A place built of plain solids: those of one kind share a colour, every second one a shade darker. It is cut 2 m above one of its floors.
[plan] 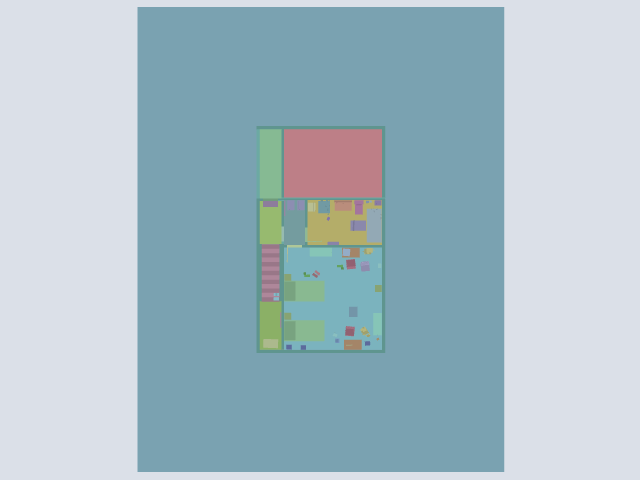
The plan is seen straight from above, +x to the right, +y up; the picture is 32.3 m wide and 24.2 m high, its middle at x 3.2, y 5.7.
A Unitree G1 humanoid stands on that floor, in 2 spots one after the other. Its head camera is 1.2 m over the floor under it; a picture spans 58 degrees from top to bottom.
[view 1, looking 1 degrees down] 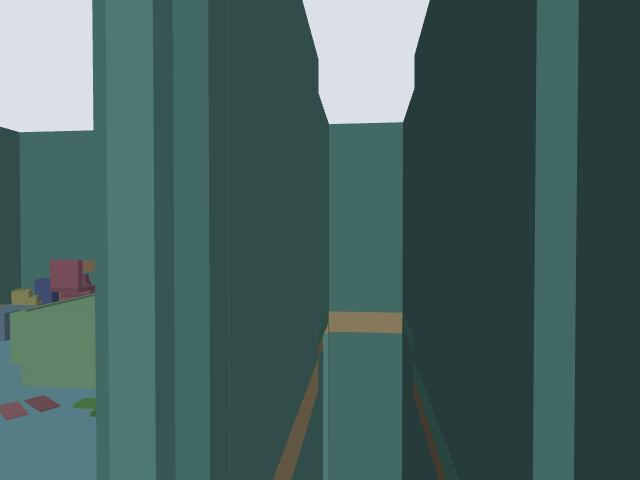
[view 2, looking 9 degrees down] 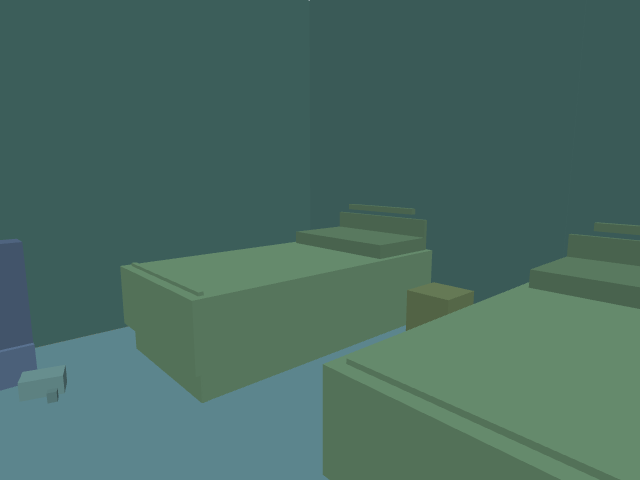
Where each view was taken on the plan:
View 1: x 0.71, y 6.70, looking -84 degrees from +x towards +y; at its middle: wall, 5.28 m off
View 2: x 4.33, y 3.58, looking -132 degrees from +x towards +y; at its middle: child_bed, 3.57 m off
